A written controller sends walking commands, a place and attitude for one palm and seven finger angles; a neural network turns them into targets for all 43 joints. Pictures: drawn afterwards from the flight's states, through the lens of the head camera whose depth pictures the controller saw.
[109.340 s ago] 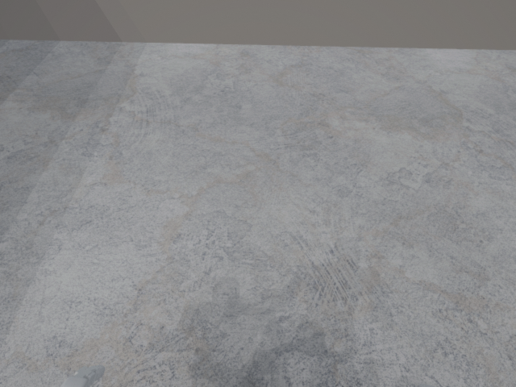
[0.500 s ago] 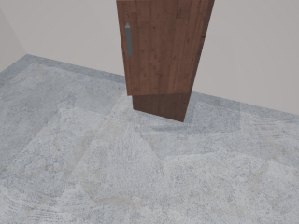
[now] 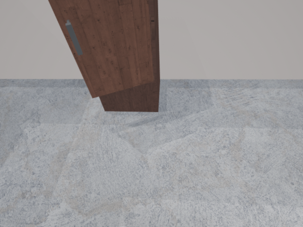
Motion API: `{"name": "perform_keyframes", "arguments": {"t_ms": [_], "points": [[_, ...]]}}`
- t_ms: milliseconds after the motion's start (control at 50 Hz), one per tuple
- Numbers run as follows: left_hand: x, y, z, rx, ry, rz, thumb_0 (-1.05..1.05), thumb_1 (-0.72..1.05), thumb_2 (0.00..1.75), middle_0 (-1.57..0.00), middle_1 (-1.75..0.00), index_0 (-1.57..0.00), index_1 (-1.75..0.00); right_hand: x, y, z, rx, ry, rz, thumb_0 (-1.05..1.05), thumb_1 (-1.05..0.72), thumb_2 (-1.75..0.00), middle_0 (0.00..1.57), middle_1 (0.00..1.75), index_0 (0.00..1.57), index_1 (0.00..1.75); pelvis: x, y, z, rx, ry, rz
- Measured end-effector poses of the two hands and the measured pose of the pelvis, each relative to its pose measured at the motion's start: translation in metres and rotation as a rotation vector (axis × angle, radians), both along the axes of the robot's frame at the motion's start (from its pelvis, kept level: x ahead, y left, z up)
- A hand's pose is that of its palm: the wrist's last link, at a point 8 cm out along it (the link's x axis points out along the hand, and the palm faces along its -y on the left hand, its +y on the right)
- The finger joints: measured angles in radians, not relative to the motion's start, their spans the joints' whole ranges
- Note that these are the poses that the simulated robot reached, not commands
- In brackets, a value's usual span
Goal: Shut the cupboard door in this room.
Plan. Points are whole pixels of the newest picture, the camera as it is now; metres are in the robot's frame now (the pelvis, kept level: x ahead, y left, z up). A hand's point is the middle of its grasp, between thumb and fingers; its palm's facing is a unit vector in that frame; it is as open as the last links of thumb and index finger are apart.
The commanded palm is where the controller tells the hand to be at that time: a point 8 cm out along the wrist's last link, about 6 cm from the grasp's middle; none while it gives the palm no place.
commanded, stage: walk to a spot facing it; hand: left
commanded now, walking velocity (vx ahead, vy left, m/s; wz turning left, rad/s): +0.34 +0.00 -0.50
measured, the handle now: (74, 37) +0.86 +0.43 +0.04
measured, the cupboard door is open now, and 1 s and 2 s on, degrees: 23 23 23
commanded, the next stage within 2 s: turn to face it in 0.70 s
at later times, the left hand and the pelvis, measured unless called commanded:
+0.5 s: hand (94, 195) +0.23 +0.23 -0.16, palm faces -0.20 -0.97 -0.17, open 7.4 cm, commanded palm none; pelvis +0.16 +0.04 +0.02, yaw -16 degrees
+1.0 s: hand (150, 134) +0.45 +0.05 -0.13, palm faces -0.49 -0.84 -0.23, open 7.4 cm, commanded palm none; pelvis +0.26 -0.04 +0.02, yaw -27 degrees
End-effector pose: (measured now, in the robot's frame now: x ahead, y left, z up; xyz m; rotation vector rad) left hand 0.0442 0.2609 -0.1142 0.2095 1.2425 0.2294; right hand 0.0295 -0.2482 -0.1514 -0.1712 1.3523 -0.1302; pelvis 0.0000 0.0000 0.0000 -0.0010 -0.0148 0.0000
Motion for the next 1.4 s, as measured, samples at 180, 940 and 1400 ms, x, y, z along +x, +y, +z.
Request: {"name": "perform_keyframes", "arguments": {"t_ms": [180,940,1400], "points": [[-0.007,-0.022,0.007,-0.054,0.164,-0.046,0.01,0.9,0.9,-0.2,-0.3,-0.2,-0.29,0.09,-0.011,0.046,-0.026,-0.223,-0.057,0.01,-0.91,-0.89,0.2,0.3,0.2,0.3,0.041,-0.002,0.023,0.01,0.015,-0.106],[0.437,-0.15,0.014,-0.055,-0.156,-0.652,0.0,0.91,0.9,-0.2,-0.3,-0.19,-0.29,0.087,0.025,0.006,0.04,0.084,-0.603,0.01,-0.91,-0.89,0.2,0.3,0.2,0.3,0.25,-0.026,0.008,0.018,-0.013,-0.491],[0.345,-0.036,-0.019,-0.039,0.055,-0.199,0.0,0.91,0.9,-0.2,-0.3,-0.2,-0.29,0.263,-0.018,0.039,-0.073,-0.097,-0.212,0.01,-0.92,-0.89,0.2,0.3,0.2,0.3,0.29,-0.018,0.01,-0.006,0.021,-0.203]]}}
